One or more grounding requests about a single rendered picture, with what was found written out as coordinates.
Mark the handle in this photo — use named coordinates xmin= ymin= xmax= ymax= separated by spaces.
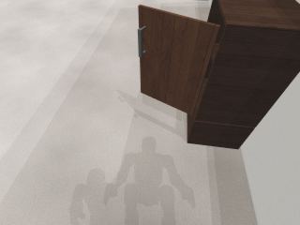
xmin=138 ymin=26 xmax=146 ymax=58

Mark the cupboard door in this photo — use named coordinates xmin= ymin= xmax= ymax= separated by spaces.
xmin=138 ymin=5 xmax=221 ymax=115

